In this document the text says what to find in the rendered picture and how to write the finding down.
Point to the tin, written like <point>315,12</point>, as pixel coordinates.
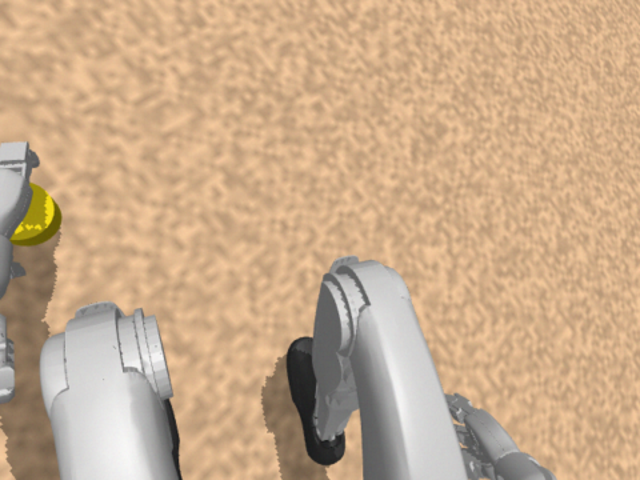
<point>41,222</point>

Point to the right robot hand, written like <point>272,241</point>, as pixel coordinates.
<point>486,440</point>

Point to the right robot arm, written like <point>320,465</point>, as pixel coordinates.
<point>521,466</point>

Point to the right robot foot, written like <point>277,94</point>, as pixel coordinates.
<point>302,382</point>

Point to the left robot hand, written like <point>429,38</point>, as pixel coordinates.
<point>16,163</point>

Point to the left robot foot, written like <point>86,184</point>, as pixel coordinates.
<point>175,436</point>

